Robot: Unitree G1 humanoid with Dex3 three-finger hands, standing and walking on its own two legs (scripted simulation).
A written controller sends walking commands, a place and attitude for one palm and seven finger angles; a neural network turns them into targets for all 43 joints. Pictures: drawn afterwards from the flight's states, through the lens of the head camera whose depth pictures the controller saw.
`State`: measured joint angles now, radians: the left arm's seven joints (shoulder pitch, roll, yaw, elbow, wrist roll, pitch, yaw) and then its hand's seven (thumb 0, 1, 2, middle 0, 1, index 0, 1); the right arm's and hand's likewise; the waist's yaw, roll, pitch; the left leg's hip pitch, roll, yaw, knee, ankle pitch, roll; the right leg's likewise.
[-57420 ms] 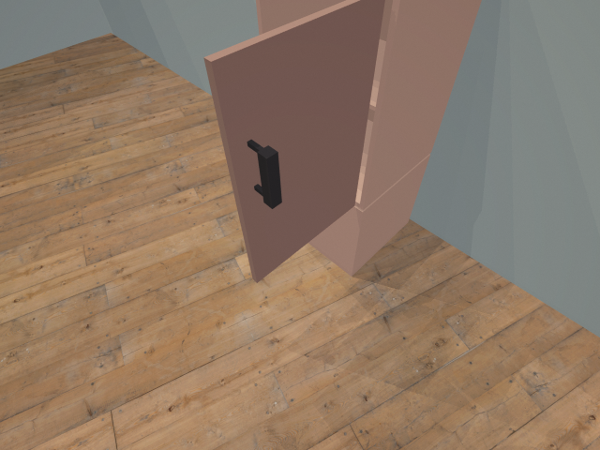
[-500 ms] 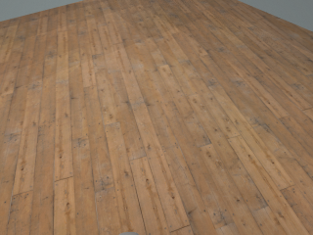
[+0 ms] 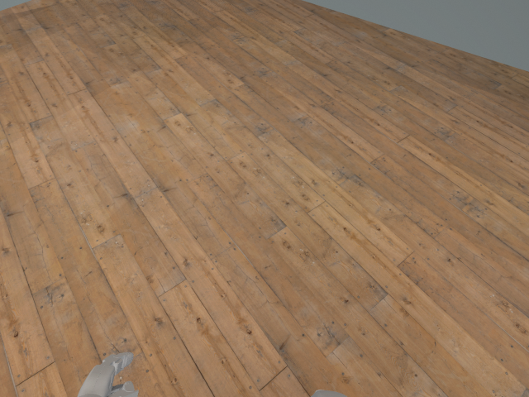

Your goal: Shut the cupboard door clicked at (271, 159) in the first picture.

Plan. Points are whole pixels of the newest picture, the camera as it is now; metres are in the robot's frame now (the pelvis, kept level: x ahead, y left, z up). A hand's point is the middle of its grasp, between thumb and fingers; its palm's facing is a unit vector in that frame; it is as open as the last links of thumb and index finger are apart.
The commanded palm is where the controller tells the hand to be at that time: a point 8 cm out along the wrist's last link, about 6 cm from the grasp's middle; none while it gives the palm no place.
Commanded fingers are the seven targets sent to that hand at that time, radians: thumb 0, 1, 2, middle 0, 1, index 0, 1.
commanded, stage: turn to face it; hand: left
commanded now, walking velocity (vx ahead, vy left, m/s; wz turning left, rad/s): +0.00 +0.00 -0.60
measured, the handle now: out of the picture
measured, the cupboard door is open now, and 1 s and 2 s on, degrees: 23 23 23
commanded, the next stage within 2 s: none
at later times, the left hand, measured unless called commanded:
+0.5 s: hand out of the picture +0.14 +0.19 -0.19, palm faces -0.24 -0.96 -0.17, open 7.4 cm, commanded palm none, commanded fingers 0.00 0.90 0.90 -0.20 -0.30 -0.20 -0.30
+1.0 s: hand (213, 360) +0.20 +0.10 -0.16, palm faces -0.54 -0.81 -0.24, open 7.4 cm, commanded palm none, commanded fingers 0.00 0.90 0.90 -0.20 -0.30 -0.20 -0.30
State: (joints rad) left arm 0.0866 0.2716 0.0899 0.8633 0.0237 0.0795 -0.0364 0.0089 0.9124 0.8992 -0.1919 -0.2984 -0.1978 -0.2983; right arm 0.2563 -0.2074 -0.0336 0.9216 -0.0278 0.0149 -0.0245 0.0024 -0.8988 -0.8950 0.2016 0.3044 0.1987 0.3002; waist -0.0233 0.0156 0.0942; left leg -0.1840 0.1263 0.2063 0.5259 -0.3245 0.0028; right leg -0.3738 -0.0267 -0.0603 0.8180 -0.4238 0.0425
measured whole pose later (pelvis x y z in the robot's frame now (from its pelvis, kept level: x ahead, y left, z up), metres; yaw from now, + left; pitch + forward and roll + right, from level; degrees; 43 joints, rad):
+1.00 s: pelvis +0.01 -0.02 +0.00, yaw -33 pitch +1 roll +0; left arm 0.17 0.21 0.05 0.88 0.02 0.04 -0.01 0.01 0.91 0.90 -0.20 -0.30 -0.20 -0.30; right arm 0.20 -0.26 -0.06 0.90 -0.01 0.06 -0.01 0.01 -0.90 -0.90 0.20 0.30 0.19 0.30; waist -0.02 0.03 0.08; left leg -0.50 0.07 0.04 1.04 -0.40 -0.09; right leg -0.27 0.02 0.02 0.51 -0.26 -0.02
